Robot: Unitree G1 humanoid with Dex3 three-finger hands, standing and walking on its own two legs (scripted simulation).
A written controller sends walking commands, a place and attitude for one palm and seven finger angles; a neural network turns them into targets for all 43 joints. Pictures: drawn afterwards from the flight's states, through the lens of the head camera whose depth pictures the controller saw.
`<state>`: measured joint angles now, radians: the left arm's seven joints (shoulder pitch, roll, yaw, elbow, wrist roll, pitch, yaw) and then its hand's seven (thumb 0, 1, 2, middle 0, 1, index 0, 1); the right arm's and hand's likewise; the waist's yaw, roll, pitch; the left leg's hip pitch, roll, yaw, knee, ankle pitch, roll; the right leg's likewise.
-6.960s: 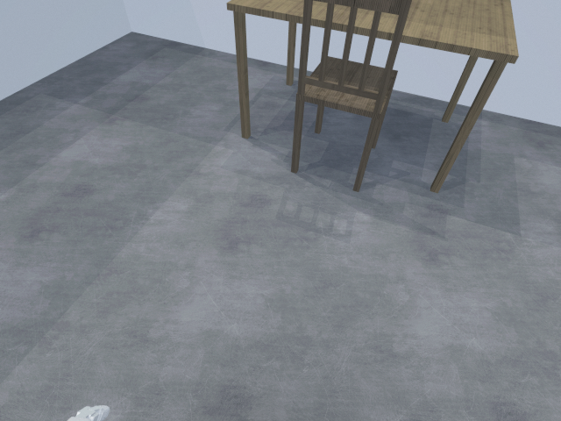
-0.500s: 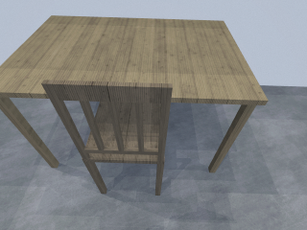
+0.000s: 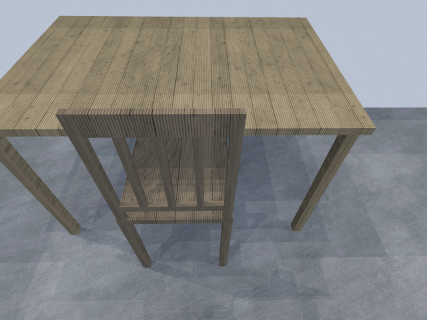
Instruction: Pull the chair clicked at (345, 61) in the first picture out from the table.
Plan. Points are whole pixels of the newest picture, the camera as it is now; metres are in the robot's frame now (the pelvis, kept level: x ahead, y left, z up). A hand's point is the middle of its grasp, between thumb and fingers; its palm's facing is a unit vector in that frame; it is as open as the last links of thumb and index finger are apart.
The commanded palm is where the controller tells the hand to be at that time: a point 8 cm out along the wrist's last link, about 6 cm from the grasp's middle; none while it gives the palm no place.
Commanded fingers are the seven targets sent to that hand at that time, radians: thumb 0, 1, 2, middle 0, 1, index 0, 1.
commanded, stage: look again from close up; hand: left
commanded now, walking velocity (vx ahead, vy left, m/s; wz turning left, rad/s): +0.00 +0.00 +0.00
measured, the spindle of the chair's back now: (166, 175) +0.46 +0.15 -0.06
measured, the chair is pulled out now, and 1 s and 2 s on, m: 0.00 0.00 0.00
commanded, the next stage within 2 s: raise the hand toward the chair's back in 0.60 s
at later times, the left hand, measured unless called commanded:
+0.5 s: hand out of the picture -0.02 +0.22 -0.17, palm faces -0.02 -0.97 -0.23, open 7.4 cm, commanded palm none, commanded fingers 0.00 0.90 0.90 -0.20 -0.30 -0.20 -0.30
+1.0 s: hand (116, 291) +0.17 +0.18 -0.01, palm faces +0.03 -1.00 -0.04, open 8.3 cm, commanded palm +0.10 +0.25 -0.05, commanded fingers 0.00 0.53 0.74 -0.16 -0.24 -0.16 -0.24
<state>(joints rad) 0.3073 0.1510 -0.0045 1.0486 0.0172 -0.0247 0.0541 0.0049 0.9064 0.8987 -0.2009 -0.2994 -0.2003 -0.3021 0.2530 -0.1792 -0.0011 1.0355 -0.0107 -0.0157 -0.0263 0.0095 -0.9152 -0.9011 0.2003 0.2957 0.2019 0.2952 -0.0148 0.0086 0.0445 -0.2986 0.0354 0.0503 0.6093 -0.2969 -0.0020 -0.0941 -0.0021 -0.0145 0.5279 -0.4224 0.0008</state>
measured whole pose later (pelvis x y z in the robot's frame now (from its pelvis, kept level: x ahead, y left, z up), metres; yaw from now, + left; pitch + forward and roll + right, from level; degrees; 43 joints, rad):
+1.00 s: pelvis -0.06 -0.01 -0.05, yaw +1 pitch +11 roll +0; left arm 0.27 0.19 0.18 0.22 -0.22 -0.54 -0.25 0.00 0.75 0.83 -0.18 -0.27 -0.18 -0.28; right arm 0.15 -0.23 -0.05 0.63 0.01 -0.22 0.00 0.01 -0.90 -0.90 0.20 0.30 0.21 0.30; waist -0.02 -0.01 -0.15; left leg -0.81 0.04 0.03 0.95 -0.33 -0.01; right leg -0.66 -0.01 -0.04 1.01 -0.54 -0.02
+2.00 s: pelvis -0.07 +0.02 -0.08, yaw +1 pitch +15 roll -5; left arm 0.35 0.25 0.17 0.00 -0.25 -0.38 -0.22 0.00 -0.40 0.34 -0.07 -0.10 -0.07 -0.10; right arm 0.18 -0.21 0.01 0.53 0.01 -0.18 -0.06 0.02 -0.90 -0.90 0.20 0.30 0.21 0.30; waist 0.00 0.03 -0.14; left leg -1.01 0.05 -0.02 1.15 -0.40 0.03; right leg -0.79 0.00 -0.08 1.12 -0.59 0.02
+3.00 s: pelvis -0.06 +0.00 -0.07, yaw +1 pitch +15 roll -3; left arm 0.28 0.25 0.21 0.12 -0.27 -0.40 -0.25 -0.01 -0.50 0.30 -0.06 -0.08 -0.06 -0.08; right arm 0.22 -0.23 0.01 0.58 0.02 -0.18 -0.07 0.02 -0.90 -0.90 0.20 0.30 0.21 0.30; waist -0.01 0.05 -0.15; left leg -0.97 0.06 -0.03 1.11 -0.39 0.00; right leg -0.76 0.01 -0.09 1.10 -0.59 -0.01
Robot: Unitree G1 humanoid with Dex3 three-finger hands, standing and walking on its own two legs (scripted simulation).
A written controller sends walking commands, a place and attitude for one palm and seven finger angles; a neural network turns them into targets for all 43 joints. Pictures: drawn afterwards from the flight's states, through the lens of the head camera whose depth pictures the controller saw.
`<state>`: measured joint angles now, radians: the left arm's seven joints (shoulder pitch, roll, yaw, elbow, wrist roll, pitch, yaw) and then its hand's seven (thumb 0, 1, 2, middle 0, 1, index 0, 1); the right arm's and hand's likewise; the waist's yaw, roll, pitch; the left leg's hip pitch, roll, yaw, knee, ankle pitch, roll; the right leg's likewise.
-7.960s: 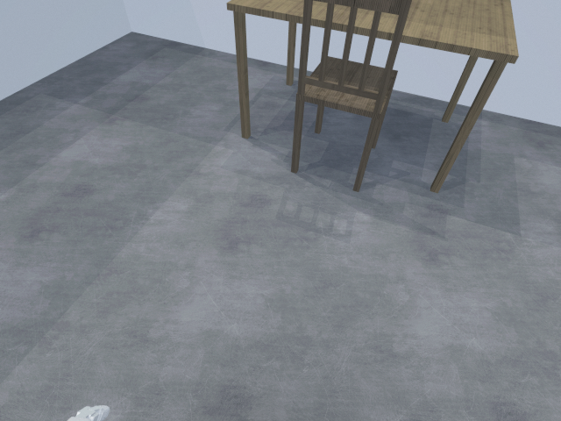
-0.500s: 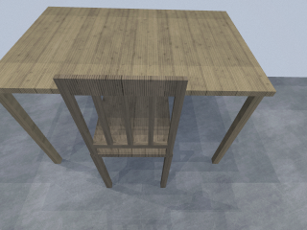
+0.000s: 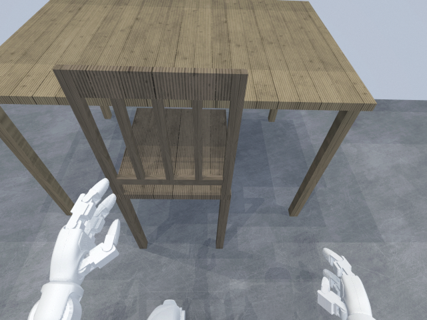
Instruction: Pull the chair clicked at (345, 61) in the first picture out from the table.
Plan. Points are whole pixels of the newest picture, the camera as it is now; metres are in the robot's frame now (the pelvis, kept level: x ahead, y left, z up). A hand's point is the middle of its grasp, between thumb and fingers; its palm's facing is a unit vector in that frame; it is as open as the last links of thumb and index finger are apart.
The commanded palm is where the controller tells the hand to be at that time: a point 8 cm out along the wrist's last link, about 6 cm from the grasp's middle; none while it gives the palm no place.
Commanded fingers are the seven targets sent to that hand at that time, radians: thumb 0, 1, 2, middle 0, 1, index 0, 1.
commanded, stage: raise the hand toward the chair's back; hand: left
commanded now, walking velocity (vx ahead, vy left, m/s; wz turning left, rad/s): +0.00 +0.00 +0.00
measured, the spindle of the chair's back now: (164, 143) +0.53 +0.15 -0.01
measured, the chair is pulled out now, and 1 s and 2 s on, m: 0.00 0.00 0.00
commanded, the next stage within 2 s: aim the fingers beside a spindle in 1.80 s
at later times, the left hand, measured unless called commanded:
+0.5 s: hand (103, 266) +0.22 +0.20 +0.01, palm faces +0.05 -1.00 -0.04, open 12.5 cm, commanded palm +0.18 +0.26 +0.01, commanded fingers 0.00 -0.06 0.49 -0.10 -0.15 -0.10 -0.15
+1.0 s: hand (87, 260) +0.22 +0.23 +0.02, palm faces +0.06 -1.00 -0.05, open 16.4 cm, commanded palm +0.20 +0.28 +0.02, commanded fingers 0.00 -0.50 0.30 -0.06 -0.08 -0.06 -0.08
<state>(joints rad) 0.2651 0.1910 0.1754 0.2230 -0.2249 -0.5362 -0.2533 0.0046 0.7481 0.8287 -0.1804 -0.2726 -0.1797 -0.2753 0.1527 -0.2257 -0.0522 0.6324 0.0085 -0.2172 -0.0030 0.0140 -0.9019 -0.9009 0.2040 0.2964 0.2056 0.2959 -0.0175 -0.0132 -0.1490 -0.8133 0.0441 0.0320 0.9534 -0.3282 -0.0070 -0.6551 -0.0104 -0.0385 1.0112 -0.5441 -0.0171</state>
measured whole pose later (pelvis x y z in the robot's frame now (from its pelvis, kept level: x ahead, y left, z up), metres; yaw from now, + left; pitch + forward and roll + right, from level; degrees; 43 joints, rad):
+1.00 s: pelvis -0.01 +0.03 -0.03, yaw +0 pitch +15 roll -5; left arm 0.35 0.25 0.17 0.00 -0.25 -0.38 -0.22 0.00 -0.40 0.34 -0.07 -0.10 -0.07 -0.10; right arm 0.18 -0.21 0.01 0.53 0.01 -0.18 -0.06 0.02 -0.90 -0.90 0.20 0.30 0.21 0.30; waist 0.00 0.03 -0.14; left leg -1.01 0.05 -0.02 1.15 -0.40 0.03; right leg -0.79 0.00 -0.08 1.12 -0.59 0.02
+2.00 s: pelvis +0.00 +0.01 -0.02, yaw +1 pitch +15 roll -3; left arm 0.28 0.25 0.21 0.12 -0.27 -0.40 -0.25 -0.01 -0.50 0.30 -0.06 -0.08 -0.06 -0.08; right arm 0.22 -0.23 0.01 0.58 0.02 -0.18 -0.07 0.02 -0.90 -0.90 0.20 0.30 0.21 0.30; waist -0.01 0.05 -0.15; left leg -0.97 0.06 -0.03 1.11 -0.39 0.00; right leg -0.76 0.01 -0.09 1.10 -0.59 -0.01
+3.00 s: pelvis -0.01 +0.02 -0.05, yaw -1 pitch +19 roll -4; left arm -0.14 0.26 0.22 0.46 -0.18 -0.44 -0.15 -0.01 -0.50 0.30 -0.06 -0.08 -0.06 -0.08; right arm 0.22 -0.24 0.01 0.60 0.00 -0.08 -0.03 0.01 -0.90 -0.90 0.21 0.30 0.21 0.30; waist -0.05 0.04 -0.16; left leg -1.15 0.06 -0.01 1.22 -0.42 0.02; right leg -0.94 0.01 -0.06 1.22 -0.62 0.01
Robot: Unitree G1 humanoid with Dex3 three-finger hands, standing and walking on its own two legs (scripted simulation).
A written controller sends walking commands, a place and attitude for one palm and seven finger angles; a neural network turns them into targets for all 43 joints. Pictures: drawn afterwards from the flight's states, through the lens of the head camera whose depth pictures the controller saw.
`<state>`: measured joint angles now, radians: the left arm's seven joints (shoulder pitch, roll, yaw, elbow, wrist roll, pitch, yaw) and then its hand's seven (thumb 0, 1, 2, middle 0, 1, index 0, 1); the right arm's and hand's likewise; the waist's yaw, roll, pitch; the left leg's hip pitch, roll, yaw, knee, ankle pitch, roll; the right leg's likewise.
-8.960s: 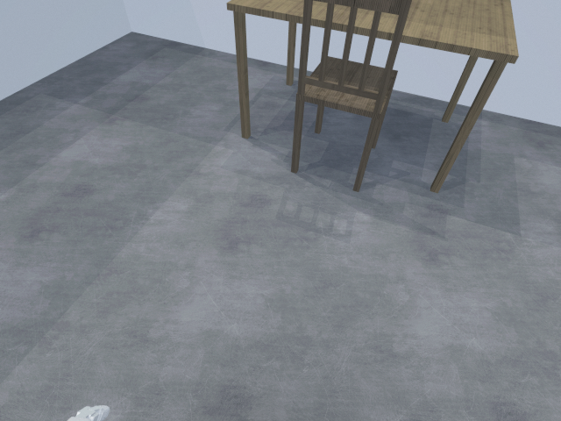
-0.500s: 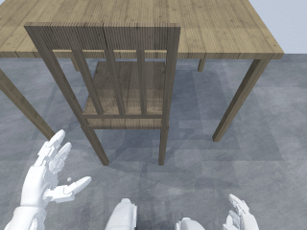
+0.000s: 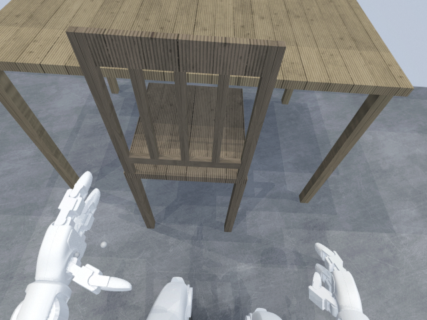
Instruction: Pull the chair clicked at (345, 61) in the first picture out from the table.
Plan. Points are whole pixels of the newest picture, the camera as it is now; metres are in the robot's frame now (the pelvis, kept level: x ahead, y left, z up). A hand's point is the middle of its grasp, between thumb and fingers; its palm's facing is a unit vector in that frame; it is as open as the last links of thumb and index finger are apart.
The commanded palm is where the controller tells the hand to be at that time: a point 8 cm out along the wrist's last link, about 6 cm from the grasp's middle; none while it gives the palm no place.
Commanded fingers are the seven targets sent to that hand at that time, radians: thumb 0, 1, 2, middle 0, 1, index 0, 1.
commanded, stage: raise the hand toward the chair's back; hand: left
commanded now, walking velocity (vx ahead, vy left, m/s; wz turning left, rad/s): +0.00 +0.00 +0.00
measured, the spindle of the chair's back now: (183, 122) +0.53 +0.12 +0.02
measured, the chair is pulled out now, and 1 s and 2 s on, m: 0.00 0.00 0.00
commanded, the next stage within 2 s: aim the fingers beside a spindle in 0.80 s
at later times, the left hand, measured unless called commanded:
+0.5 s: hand (103, 236) +0.24 +0.20 +0.05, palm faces +0.05 -1.00 -0.06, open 16.9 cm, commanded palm +0.22 +0.25 +0.06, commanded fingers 0.00 -0.50 0.30 -0.06 -0.08 -0.06 -0.08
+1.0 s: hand (114, 232) +0.25 +0.19 +0.05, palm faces +0.05 -1.00 -0.06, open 16.9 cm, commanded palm +0.23 +0.24 +0.05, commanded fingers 0.00 -0.50 0.30 -0.06 -0.08 -0.06 -0.08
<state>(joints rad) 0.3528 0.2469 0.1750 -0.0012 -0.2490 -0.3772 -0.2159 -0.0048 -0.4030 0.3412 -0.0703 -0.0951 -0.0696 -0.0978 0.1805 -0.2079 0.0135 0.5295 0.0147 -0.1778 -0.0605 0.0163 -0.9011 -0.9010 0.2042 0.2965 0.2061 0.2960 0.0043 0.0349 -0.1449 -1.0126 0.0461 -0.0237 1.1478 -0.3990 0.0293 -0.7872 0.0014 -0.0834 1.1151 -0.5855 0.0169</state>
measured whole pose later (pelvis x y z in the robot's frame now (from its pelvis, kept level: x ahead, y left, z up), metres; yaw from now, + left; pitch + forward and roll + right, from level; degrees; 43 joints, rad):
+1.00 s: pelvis +0.01 -0.02 +0.01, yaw +0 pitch +15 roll -3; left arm 0.28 0.25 0.21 0.12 -0.27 -0.40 -0.25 -0.01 -0.50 0.30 -0.06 -0.08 -0.06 -0.08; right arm 0.22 -0.23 0.01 0.58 0.02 -0.18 -0.07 0.02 -0.90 -0.90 0.20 0.30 0.21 0.30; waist -0.01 0.05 -0.15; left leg -0.97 0.06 -0.03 1.11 -0.39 0.00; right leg -0.76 0.01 -0.09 1.10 -0.59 -0.01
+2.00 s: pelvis +0.00 -0.01 -0.02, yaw -2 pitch +19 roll -4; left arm -0.14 0.26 0.22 0.46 -0.18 -0.44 -0.15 -0.01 -0.50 0.30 -0.06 -0.08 -0.06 -0.08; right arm 0.22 -0.24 0.01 0.60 0.00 -0.08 -0.03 0.01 -0.90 -0.90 0.21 0.30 0.21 0.30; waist -0.05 0.04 -0.16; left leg -1.15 0.06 -0.01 1.22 -0.42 0.02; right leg -0.94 0.01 -0.06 1.22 -0.62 0.01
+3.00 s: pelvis +0.00 -0.02 -0.03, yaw -2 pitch +22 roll -4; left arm -0.27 0.28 0.28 0.60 -0.18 -0.49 -0.18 -0.01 -0.50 0.30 -0.06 -0.08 -0.06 -0.08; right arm 0.22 -0.25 0.00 0.61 0.00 -0.02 -0.02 0.01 -0.90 -0.90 0.20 0.30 0.21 0.30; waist -0.05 0.03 -0.16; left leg -1.21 0.07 -0.02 1.26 -0.44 0.01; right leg -1.01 0.02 -0.06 1.27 -0.64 0.00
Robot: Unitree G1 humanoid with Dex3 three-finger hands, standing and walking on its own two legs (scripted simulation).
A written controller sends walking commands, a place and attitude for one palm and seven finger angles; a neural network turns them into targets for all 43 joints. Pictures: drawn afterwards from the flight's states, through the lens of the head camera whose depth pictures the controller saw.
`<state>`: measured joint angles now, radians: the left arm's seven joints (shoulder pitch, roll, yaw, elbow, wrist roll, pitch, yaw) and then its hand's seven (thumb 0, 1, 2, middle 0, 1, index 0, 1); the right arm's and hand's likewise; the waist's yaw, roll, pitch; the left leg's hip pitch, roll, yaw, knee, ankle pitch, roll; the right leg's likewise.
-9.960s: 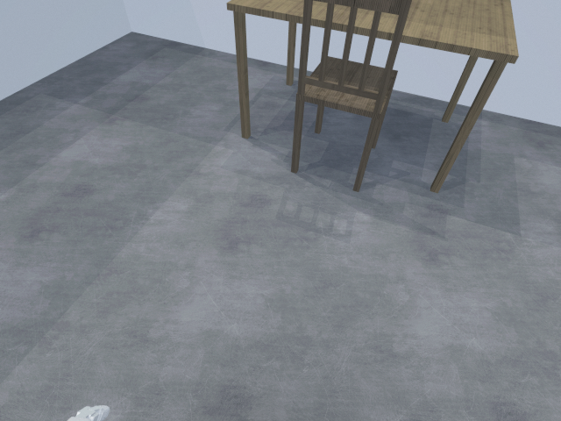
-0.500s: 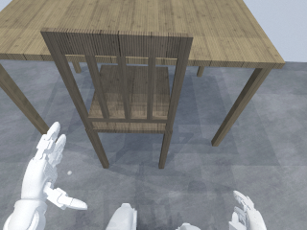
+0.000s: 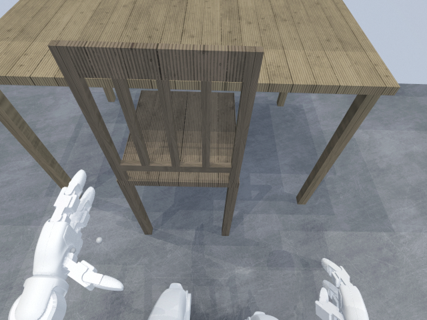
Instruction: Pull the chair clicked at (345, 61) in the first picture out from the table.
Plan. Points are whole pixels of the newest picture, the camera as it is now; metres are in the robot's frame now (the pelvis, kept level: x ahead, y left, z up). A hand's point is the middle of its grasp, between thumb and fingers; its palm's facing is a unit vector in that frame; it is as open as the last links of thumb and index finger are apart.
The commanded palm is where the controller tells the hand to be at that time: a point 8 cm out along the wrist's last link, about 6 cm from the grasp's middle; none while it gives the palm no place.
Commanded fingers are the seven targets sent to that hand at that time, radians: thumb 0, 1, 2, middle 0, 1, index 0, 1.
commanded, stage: aim the fingers beside a spindle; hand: left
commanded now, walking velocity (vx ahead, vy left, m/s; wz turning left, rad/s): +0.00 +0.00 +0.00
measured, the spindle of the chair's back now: (170, 128) +0.53 +0.14 +0.01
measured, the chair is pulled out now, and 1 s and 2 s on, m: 0.00 0.00 0.00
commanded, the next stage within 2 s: push the fingers through the gap in 1.90 s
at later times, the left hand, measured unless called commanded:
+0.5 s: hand (107, 218) +0.29 +0.21 +0.03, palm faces +0.03 -1.00 -0.04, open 16.9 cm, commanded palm +0.27 +0.26 +0.03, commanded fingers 0.00 -0.50 0.30 -0.06 -0.08 -0.06 -0.08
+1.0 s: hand (126, 198) +0.34 +0.20 +0.00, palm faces +0.04 -1.00 -0.04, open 16.9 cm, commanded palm +0.33 +0.24 +0.00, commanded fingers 0.00 -0.50 0.30 -0.06 -0.08 -0.06 -0.08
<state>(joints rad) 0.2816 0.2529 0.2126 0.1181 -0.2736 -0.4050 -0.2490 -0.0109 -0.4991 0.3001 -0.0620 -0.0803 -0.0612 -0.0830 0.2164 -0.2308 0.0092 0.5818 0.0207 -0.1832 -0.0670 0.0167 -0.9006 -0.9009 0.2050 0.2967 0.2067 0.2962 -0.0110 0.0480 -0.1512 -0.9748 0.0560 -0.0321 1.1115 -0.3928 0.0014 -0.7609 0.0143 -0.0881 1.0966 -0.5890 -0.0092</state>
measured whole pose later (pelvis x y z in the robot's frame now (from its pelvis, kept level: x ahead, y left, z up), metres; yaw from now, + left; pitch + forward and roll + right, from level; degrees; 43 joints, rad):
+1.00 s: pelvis -0.01 +0.01 -0.03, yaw -2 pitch +19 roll -4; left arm -0.14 0.26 0.22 0.46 -0.18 -0.44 -0.15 -0.01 -0.50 0.30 -0.06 -0.08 -0.06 -0.08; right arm 0.22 -0.24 0.01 0.60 0.00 -0.08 -0.03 0.01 -0.90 -0.90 0.21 0.30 0.21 0.30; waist -0.05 0.04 -0.16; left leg -1.15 0.06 -0.01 1.22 -0.42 0.02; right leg -0.94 0.01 -0.06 1.22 -0.62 0.01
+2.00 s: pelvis +0.00 +0.01 -0.03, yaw -2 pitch +22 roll -4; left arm -0.27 0.28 0.28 0.60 -0.18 -0.49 -0.18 -0.01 -0.50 0.30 -0.06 -0.08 -0.06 -0.08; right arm 0.22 -0.25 0.00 0.61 0.00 -0.02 -0.02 0.01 -0.90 -0.90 0.20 0.30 0.21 0.30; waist -0.05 0.03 -0.16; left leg -1.21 0.07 -0.02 1.26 -0.44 0.01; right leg -1.01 0.02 -0.06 1.27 -0.64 0.00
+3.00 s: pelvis -0.01 +0.02 -0.05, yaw -4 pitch +26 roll -5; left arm -0.67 0.42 0.40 0.99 -0.11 -0.49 -0.18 -0.01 -0.50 0.30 -0.06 -0.08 -0.06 -0.08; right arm 0.27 -0.25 0.01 0.65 -0.03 0.06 -0.01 0.01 -0.90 -0.90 0.20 0.30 0.21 0.30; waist -0.12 0.04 -0.16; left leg -1.32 0.08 -0.02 1.31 -0.45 0.02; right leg -1.11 0.03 -0.06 1.30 -0.64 0.01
